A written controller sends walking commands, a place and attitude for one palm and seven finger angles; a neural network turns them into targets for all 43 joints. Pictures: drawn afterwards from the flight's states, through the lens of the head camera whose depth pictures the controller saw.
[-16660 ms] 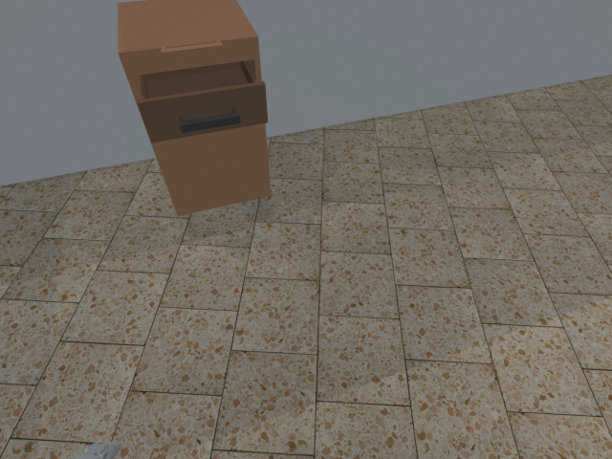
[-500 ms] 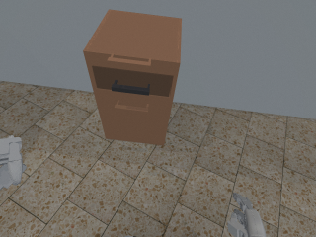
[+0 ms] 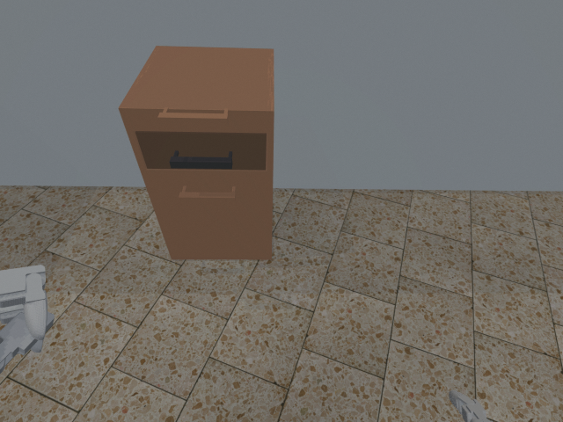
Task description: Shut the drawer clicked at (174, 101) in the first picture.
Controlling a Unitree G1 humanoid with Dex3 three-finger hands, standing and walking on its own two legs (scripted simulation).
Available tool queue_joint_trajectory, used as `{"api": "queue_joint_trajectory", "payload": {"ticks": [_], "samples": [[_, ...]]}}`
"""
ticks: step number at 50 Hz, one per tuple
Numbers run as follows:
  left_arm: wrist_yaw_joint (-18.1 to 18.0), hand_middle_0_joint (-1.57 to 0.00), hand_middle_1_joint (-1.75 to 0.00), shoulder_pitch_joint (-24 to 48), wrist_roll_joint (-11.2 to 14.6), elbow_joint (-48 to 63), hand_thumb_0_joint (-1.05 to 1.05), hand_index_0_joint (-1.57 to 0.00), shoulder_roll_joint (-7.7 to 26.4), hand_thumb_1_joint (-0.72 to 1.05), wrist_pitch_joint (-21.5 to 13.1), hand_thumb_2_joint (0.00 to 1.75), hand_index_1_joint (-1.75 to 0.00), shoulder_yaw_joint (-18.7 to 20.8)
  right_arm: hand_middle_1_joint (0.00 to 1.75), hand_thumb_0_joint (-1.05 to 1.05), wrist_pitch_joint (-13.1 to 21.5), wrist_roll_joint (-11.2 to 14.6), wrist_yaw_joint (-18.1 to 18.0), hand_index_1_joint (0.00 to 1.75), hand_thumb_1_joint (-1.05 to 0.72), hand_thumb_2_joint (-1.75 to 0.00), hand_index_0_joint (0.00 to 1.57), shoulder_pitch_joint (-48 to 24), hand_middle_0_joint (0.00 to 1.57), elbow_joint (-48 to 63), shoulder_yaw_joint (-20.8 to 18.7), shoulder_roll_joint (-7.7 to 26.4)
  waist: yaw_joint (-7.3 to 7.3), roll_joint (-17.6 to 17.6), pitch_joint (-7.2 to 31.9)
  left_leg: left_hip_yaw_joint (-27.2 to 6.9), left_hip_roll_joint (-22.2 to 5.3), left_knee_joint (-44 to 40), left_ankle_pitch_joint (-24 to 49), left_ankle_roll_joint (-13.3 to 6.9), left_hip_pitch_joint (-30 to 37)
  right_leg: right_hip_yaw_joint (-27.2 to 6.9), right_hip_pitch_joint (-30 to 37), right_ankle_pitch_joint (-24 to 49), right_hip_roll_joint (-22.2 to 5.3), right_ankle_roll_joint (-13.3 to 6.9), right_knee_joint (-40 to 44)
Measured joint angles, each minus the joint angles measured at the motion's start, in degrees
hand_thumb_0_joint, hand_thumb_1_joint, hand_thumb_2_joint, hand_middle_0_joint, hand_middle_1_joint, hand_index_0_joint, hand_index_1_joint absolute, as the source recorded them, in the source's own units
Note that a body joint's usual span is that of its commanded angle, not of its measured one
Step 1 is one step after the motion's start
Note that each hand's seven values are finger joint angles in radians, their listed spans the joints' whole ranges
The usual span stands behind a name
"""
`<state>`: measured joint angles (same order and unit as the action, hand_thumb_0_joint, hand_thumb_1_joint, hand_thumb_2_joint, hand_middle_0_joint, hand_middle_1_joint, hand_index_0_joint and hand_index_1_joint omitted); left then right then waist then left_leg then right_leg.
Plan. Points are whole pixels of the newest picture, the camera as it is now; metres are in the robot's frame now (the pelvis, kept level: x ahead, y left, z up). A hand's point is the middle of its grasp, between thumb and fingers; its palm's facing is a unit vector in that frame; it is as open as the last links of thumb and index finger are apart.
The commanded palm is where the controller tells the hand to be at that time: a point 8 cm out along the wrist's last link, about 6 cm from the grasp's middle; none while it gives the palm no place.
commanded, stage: stop stepping back and stand still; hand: left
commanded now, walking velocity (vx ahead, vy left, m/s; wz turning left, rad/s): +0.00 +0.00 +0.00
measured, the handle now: (202, 158) +0.88 +0.26 -0.18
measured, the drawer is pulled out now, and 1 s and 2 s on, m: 0.00 0.00 0.00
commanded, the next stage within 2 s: let the arm hang, fingers relaxed in 0.48 s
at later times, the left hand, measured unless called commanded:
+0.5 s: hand out of the picture +0.14 +0.26 +0.16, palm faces +0.38 -0.82 -0.43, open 3.3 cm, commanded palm +0.08 +0.30 +0.18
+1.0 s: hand out of the picture -0.09 +0.21 -0.17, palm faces +0.07 -0.97 -0.22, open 3.7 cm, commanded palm none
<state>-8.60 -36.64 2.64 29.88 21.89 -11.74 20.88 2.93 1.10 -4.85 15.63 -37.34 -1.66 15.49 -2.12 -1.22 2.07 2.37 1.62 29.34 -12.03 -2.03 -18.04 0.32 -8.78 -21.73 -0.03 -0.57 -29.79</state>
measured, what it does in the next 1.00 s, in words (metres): stands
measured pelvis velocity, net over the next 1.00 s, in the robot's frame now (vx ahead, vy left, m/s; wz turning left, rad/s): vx -0.04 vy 0.01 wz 0.05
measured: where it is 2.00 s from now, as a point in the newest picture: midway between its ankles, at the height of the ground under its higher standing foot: outside the picture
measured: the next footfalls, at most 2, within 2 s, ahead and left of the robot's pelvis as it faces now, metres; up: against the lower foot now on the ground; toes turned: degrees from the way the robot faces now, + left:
none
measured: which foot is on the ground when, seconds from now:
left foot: down 0.00-1.00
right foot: down 0.00-1.00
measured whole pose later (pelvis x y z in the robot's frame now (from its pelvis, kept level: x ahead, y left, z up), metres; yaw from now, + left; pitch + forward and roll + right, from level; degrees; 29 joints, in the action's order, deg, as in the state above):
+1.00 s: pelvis -0.04 +0.01 +0.01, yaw +3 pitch -1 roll -1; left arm -1.2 -21.2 -1.0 -61.0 13.0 1.8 1.6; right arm -2.1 -1.0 -1.2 15.9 -60.4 -0.3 11.4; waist 0.2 -1.3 -3.6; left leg -0.5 2.2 24.8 -6.2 -2.6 -17.9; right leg 2.4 -7.7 -16.7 0.6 -0.7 -25.2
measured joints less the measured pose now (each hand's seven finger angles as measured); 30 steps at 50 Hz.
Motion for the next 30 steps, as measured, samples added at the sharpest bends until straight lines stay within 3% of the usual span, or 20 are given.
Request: {"api": "queue_joint_trajectory", "payload": {"ticks": [6, 11, 15, 20, 29, 30], "samples": [[0.5, -1.41, -1.6, -0.9, -0.4, 1.3, 0.02, -1.41, 0.3, 0.89, -1.4, 0.9, -1.6, -0.6, 0.3, 0.01, 1.1, -0.5, 0.2, 0.3, -0.9, -0.9, 0.2, -0.6, 0.2, 2.0, 0.7, -1.6, -0.86, 1.1, 0.3, -1.2, -0.9, 0.6, 1.3, 0.1, -1.1, 1.1, 0.1, 2.2, 1.1, -0.2, 1.5], [0.3, -1.41, -1.6, -0.8, -0.4, 1.4, 0.01, -1.41, -0.5, 0.89, -2.2, 0.9, -1.6, -0.7, 0.3, 0.01, 1.4, -0.8, 0.3, 0.3, -0.9, -0.9, 0.2, -1.1, 0.2, 2.3, 1.5, -3.1, 0.33, 2.3, 0.2, -1.7, -1.7, 2.6, 1.0, 0.0, -2.4, 1.5, 0.1, 3.3, 1.9, 0.0, 2.1], [0.1, -1.41, -1.6, 1.0, -0.6, -0.1, 0.01, -1.41, -1.4, 0.89, -1.2, 0.9, -1.6, -0.8, 0.3, 0.01, 1.8, -1.1, -0.2, 0.3, -0.9, -0.9, 0.2, -2.0, 0.2, 1.5, 2.7, -4.6, 1.46, 1.4, -0.4, -0.8, -0.8, 0.4, 2.3, -0.8, -1.2, 0.7, -0.1, 3.4, 1.0, 0.6, 1.8], [0.0, -1.41, -1.6, 2.5, -0.9, -0.4, 0.01, -1.41, -1.0, 0.89, 0.1, 0.9, -1.6, -0.6, 0.3, 0.01, 2.9, -1.5, -0.1, 0.3, -0.9, -0.9, 0.2, -2.8, 0.2, 2.3, 4.3, -6.5, 1.31, 0.5, -1.3, -1.2, 0.6, -4.4, 5.6, -0.8, -0.4, 0.1, -0.7, 4.9, 0.3, 0.4, 3.0], [0.4, -1.41, -1.6, 0.0, -0.3, 1.2, 0.01, -1.41, -1.7, 0.89, 0.6, 0.9, -1.6, -2.1, 0.3, 0.01, 1.8, -1.4, 0.4, 0.3, -0.9, -0.9, 0.21, -4.2, 0.2, 1.5, 3.6, -5.2, 2.47, 2.1, -2.2, -2.0, -1.0, -1.5, 3.8, -0.7, -1.7, 0.6, 0.9, 6.1, 2.1, 0.5, 6.2], [1.4, -1.41, -1.6, 1.9, -1.3, -2.2, 0.01, -1.41, -1.4, 0.89, -0.2, 0.9, -1.6, -3.1, 0.3, 0.01, 3.1, -1.3, 1.4, 0.3, -0.9, -0.9, 0.21, -4.5, 0.2, 0.1, 3.1, -4.3, 2.71, 2.4, -1.8, -2.1, -0.9, -0.9, 3.7, -0.9, -2.4, 1.0, -0.1, 5.7, 1.9, 0.5, 5.0]]}}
